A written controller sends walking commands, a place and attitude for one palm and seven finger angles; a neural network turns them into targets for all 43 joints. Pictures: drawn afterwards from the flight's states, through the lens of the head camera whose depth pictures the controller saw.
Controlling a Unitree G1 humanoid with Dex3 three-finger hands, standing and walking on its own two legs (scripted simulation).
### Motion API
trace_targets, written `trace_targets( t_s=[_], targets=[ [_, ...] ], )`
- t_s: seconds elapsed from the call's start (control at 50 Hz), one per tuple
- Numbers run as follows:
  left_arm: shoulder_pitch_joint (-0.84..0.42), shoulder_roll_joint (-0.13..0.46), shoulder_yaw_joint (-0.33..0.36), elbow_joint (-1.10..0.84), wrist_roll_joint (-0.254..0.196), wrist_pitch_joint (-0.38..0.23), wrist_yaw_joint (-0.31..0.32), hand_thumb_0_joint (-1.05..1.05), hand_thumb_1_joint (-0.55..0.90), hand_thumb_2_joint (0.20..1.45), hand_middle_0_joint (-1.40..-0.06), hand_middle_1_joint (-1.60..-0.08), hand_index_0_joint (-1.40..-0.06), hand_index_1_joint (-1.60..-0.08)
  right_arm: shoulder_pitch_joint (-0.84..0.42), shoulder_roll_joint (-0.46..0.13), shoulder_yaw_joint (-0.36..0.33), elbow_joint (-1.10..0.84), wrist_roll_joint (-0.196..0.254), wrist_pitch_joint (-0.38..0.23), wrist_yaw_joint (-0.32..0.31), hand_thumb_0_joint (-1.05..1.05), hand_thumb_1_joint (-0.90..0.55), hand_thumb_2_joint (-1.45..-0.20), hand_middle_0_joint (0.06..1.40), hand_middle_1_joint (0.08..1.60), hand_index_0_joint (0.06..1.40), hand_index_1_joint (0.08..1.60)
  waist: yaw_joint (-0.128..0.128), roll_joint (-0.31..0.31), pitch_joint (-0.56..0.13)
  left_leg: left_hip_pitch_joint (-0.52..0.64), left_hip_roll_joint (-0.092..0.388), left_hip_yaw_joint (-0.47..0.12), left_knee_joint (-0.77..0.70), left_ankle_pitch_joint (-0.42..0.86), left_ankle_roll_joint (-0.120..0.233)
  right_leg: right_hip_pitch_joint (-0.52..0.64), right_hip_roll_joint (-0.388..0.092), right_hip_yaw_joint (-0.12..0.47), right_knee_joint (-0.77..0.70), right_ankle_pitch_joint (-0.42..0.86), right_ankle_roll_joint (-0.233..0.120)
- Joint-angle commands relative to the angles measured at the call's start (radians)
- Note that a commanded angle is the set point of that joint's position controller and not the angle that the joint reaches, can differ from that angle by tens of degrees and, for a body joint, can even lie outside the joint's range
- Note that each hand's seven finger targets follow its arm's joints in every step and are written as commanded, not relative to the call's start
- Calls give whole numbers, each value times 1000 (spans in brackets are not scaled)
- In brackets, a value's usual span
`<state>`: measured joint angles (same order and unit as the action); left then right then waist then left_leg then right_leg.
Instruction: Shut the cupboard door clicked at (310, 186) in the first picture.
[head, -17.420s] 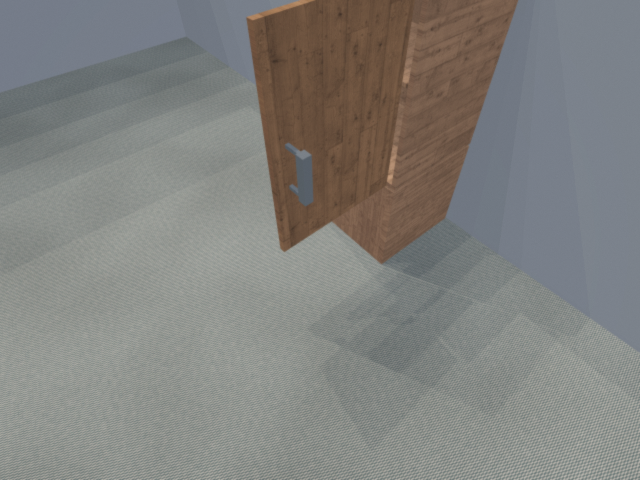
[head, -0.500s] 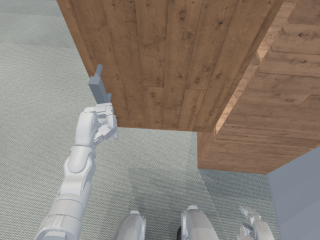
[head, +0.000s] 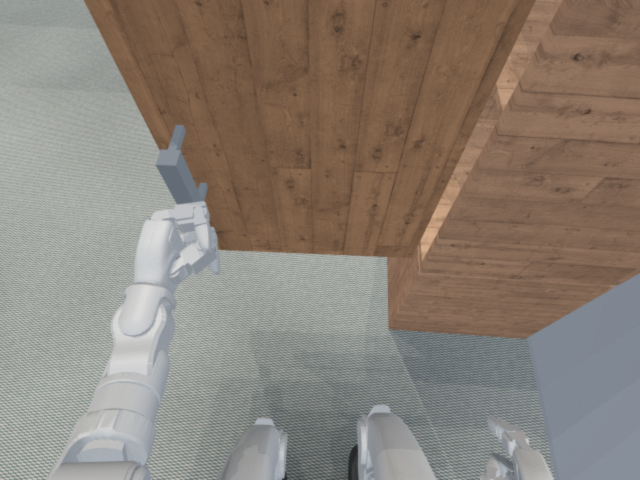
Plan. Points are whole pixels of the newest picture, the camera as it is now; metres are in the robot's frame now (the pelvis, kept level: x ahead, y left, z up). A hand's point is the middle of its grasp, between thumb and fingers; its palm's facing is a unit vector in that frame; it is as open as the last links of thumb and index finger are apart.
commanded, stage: push the door shut along its arc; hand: left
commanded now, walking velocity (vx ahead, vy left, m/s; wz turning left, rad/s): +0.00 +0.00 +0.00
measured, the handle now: (188, 177) +0.50 +0.18 +0.03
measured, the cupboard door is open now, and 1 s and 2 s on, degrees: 92 81 65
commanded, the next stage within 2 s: pull the fist back off the door in 1.82 s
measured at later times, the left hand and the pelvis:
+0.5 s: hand (217, 210) +0.45 +0.14 +0.03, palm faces -0.19 -0.98 -0.03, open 3.1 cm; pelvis -0.01 +0.02 -0.01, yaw -1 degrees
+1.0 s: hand (257, 170) +0.51 +0.09 +0.03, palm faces -0.33 -0.94 -0.04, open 3.1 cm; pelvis -0.01 +0.02 -0.02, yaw -2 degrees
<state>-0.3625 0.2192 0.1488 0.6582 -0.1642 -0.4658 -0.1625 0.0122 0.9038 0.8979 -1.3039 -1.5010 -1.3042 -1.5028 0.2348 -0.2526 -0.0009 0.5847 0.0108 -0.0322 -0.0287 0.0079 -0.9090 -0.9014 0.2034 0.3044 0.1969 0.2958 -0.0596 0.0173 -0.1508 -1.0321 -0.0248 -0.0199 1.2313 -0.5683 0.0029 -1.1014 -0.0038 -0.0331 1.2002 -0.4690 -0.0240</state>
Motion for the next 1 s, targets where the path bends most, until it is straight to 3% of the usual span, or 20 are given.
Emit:
trace_targets(
  t_s=[0.0,0.06,0.14,0.16,0.22,0.28,0.4,0.44,0.48,0.56,0.62,0.68,0.7,0.74,0.78,0.82,0.88,0.94,0.98],
  targets=[
    [-375,150,51,-219,-18,-73,-9,0,900,900,-1300,-1500,-1300,-1500,65,-130,-53,-98,5,-43,-13,0,-900,-900,200,300,200,300,-29,-28,-428,86,-1,12,-153,254,21,416,-9,61,-160,262,9],
    [-449,187,68,-182,-7,-94,-12,0,900,900,-1300,-1500,-1300,-1500,69,-136,-49,-88,3,-47,-17,0,-900,-900,200,300,200,300,-40,-10,-395,81,-1,3,-149,226,20,366,-4,55,-154,216,5],
    [-510,189,69,-43,2,-83,-34,0,900,900,-1300,-1500,-1300,-1500,83,-141,-47,-67,3,-47,-15,0,-900,-900,200,300,200,300,-58,-16,-383,46,-3,4,-140,194,20,342,-7,59,-158,181,7],
    [-524,221,92,-17,4,-76,-45,0,900,900,-1300,-1500,-1300,-1500,94,-148,-47,-66,3,-44,-17,0,-900,-900,200,300,200,300,-57,-22,-393,48,-2,0,-138,204,22,343,-3,55,-149,189,4],
    [-539,211,86,9,2,-57,-77,0,900,900,-1300,-1500,-1300,-1500,109,-149,-49,-72,3,-38,-9,0,-900,-900,200,300,200,300,-44,22,-458,85,-2,-2,-142,265,17,356,-4,47,-131,251,-2],
    [-569,227,96,29,-9,-41,-107,0,900,900,-1300,-1500,-1300,-1500,132,-155,-51,-69,6,-29,-4,0,-900,-900,200,300,200,300,-51,24,-488,112,3,-10,-136,323,15,350,0,38,-120,300,-3],
    [-712,230,88,34,-9,-64,-121,0,900,900,-1300,-1500,-1300,-1500,154,-160,-54,-56,2,-23,-2,0,-900,-900,200,300,200,300,-82,18,-483,133,6,-23,-132,305,17,298,4,31,-123,258,-2],
    [-739,229,78,84,2,-71,-121,0,900,900,-1300,-1500,-1300,-1500,159,-162,-50,-49,2,-19,-1,0,-900,-900,200,300,200,300,-97,2,-445,108,6,-25,-135,266,19,273,5,29,-129,218,-1],
    [-828,247,73,96,17,-82,-124,0,900,900,-1300,-1500,-1300,-1500,171,-169,-50,-38,-2,-17,-1,0,-900,-900,200,300,200,300,-107,46,-450,141,7,-40,-134,277,16,228,7,20,-118,203,-7],
    [-910,199,20,140,29,-85,-134,0,900,900,-1300,-1500,-1300,-1500,194,-177,-52,-23,-7,-11,6,0,-900,-900,200,300,200,300,-134,116,-465,237,15,-69,-133,316,6,118,12,-4,-106,175,-15],
    [-941,231,45,204,34,-69,-135,0,900,900,-1300,-1500,-1300,-1500,206,-188,-50,-12,-11,1,7,0,-900,-900,200,300,200,300,-146,77,-469,212,16,-76,-128,299,9,121,12,-4,-109,166,-13],
    [-978,273,78,226,35,-57,-137,0,900,900,-1300,-1500,-1300,-1500,215,-191,-46,-14,-14,9,8,0,-900,-900,200,300,200,300,-145,95,-505,211,16,-77,-116,326,10,124,14,-3,-99,182,-14],
    [-964,299,102,232,40,-54,-135,0,900,900,-1300,-1500,-1300,-1500,220,-192,-45,-16,-15,14,10,0,-900,-900,200,300,200,300,-135,99,-518,211,17,-79,-116,337,8,133,14,-4,-95,188,-15],
    [-982,283,85,251,50,-47,-134,0,900,900,-1300,-1500,-1300,-1500,225,-190,-43,-20,-17,21,15,0,-900,-900,200,300,200,300,-148,97,-499,204,20,-80,-113,347,9,116,14,-7,-92,192,-14],
    [-1010,307,95,252,63,-49,-136,0,900,900,-1300,-1500,-1300,-1500,235,-193,-43,-21,-22,27,19,0,-900,-900,200,300,200,300,-149,114,-516,225,24,-89,-104,375,4,98,18,-9,-80,198,-15],
    [-1005,282,79,267,65,-41,-139,0,900,900,-1300,-1500,-1300,-1500,240,-191,-43,-26,-22,34,24,0,-900,-900,200,300,200,300,-154,103,-519,219,24,-87,-100,374,7,100,19,-8,-84,202,-14],
    [-1012,349,136,297,65,-21,-142,0,900,900,-1300,-1500,-1300,-1500,253,-196,-39,-29,-23,45,25,0,-900,-900,200,300,200,300,-157,76,-513,167,23,-71,-89,365,17,138,22,-1,-85,223,-12],
    [-1022,371,144,306,75,-1,-152,0,900,900,-1300,-1500,-1300,-1500,256,-189,-34,-41,-21,51,26,0,-900,-900,200,300,200,300,-158,65,-516,98,16,-51,-78,341,27,192,24,14,-86,245,-10],
    [-1061,396,147,284,82,-3,-164,0,900,900,-1300,-1500,-1300,-1500,265,-190,-33,-42,-22,52,24,0,-900,-900,200,300,200,300,-164,80,-537,112,20,-53,-69,362,29,189,26,15,-77,265,-11]
  ],
)
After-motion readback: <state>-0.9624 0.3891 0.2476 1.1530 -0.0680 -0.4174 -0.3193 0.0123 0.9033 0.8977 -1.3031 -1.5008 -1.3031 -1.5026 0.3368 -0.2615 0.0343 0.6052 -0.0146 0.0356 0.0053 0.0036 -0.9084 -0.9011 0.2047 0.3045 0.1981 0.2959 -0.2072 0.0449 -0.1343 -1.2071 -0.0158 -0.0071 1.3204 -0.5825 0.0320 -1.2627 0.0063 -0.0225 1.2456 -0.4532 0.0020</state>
